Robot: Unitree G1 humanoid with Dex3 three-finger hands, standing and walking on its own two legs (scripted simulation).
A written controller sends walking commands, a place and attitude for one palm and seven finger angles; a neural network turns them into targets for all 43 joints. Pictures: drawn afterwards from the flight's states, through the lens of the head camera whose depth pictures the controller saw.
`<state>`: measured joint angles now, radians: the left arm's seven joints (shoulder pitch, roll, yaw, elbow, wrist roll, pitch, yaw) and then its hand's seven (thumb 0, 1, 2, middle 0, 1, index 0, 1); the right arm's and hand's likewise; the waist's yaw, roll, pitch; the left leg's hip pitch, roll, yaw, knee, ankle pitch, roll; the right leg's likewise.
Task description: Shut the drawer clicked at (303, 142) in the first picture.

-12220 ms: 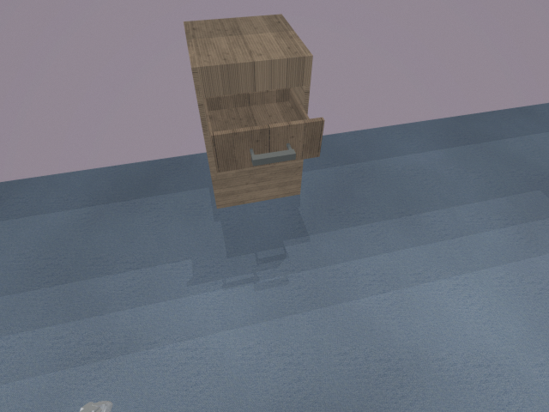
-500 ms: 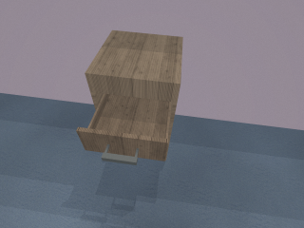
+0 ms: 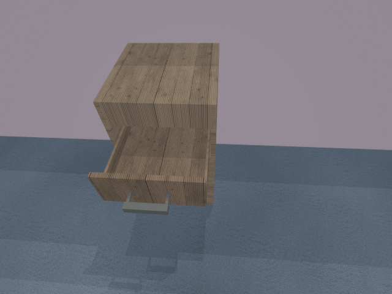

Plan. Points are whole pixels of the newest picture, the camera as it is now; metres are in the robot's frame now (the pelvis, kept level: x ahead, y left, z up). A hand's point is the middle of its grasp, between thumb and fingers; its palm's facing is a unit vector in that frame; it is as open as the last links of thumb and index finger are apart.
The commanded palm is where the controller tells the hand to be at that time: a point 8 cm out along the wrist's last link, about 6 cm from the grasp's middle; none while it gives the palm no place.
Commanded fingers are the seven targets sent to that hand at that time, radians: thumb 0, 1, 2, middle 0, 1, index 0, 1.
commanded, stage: look again from close up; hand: left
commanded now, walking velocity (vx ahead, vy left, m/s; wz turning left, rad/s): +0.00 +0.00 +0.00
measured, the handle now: (147, 201) +0.44 +0.20 -0.24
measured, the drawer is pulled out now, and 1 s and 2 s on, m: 0.24 0.24 0.24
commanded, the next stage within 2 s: shuffle to correct the standing spot in 0.32 s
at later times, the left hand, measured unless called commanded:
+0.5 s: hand out of the picture -0.01 +0.15 -0.16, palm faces +0.03 -0.98 -0.20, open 7.3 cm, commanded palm none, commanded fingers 0.00 0.90 0.90 -0.20 -0.30 -0.20 -0.30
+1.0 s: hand out of the picture +0.10 +0.19 -0.17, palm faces -0.01 -0.97 -0.23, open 7.3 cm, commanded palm none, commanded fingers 0.00 0.90 0.90 -0.20 -0.30 -0.20 -0.30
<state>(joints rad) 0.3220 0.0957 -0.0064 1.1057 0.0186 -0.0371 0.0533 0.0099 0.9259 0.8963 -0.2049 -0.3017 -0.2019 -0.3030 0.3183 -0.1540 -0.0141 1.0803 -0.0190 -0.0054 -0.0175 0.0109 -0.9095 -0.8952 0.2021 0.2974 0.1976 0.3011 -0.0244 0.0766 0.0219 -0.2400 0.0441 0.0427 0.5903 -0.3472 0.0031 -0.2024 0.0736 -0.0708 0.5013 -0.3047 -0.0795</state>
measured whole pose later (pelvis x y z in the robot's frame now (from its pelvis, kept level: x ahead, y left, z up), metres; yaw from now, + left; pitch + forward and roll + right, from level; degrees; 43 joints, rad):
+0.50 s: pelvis +0.01 -0.01 +0.01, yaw +0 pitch -1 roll +1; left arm 0.33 0.12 -0.02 1.11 0.01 -0.03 0.04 0.00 0.91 0.90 -0.20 -0.30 -0.20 -0.30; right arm 0.32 -0.14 0.03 1.14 -0.02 -0.01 -0.03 0.01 -0.91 -0.90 0.20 0.30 0.20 0.30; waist 0.00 0.03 0.01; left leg -0.13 0.03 0.06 0.44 -0.28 -0.02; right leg -0.13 0.06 -0.06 0.43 -0.29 -0.09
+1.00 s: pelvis +0.07 +0.01 +0.00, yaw -2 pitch -1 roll +0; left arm 0.26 0.15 0.02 1.06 0.02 -0.01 0.04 0.01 0.93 0.90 -0.20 -0.30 -0.20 -0.30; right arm 0.38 -0.11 0.02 1.14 -0.03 -0.03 -0.03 0.01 -0.91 -0.90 0.20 0.30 0.20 0.30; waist -0.01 0.03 0.05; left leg -0.08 0.02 0.14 0.46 -0.36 0.02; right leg -0.35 -0.04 -0.07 0.67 -0.26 -0.03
